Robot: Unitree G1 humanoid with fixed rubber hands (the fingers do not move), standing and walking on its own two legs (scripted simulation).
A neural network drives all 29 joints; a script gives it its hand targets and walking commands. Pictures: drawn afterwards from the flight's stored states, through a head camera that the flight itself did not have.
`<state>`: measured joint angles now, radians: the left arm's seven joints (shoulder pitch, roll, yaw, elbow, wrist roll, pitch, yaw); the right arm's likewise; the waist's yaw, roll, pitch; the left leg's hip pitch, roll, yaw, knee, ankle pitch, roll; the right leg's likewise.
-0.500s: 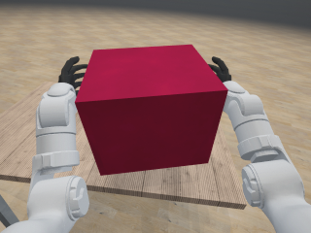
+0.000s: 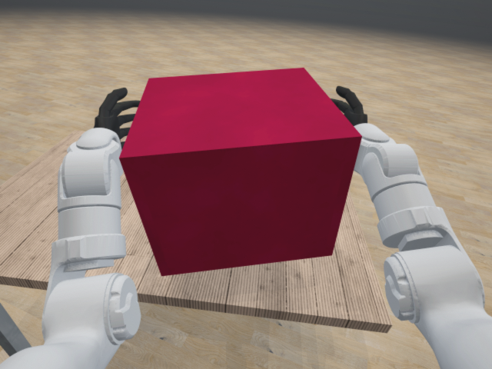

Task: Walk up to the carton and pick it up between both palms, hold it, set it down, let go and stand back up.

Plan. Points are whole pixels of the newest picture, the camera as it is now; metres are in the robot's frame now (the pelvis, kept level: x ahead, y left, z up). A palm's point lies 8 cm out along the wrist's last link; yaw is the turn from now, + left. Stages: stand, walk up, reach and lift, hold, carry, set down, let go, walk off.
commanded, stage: hold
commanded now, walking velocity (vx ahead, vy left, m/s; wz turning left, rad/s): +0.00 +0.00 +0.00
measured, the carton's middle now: (237, 164) +0.38 +0.00 +0.21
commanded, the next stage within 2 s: set down in 0.64 s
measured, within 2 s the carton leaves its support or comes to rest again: neither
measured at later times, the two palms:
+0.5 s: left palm (107, 137) +0.36 +0.19 +0.27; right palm (352, 132) +0.37 -0.18 +0.28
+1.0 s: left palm (101, 114) +0.38 +0.20 +0.30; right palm (345, 130) +0.38 -0.17 +0.28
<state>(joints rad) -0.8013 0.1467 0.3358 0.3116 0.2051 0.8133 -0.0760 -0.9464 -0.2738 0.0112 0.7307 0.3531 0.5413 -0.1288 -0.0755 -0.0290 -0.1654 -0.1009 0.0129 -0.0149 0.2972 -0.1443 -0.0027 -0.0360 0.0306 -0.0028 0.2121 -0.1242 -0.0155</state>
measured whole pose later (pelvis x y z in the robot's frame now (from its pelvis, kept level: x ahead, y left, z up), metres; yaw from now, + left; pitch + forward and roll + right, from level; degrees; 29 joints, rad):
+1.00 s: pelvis +0.00 +0.00 +0.00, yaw +1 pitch -6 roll +0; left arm -0.91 0.16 0.43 0.41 0.27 0.64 -0.16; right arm -0.94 -0.17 -0.14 0.75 0.17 0.36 -0.09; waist -0.08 -0.04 -0.08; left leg -0.02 -0.01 -0.02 0.26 -0.14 0.01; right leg 0.03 0.01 0.00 0.22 -0.14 -0.01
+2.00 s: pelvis +0.01 +0.01 +0.00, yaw +1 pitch -4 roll -1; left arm -0.83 0.15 0.33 0.53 0.22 0.42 -0.14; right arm -0.72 -0.10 -0.22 0.70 0.04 0.15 -0.09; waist -0.06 -0.08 0.01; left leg -0.06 -0.01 -0.01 0.31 -0.18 0.02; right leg 0.00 0.00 -0.02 0.24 -0.17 0.01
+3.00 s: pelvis +0.02 +0.02 +0.00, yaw +1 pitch +1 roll -1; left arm -0.90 0.17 0.39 0.80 0.23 0.21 -0.17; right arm -0.70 0.00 -0.41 0.71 -0.17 0.06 -0.05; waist -0.04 -0.04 0.01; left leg -0.17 -0.01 0.02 0.31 -0.17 0.03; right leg -0.11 -0.01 -0.03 0.25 -0.17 0.01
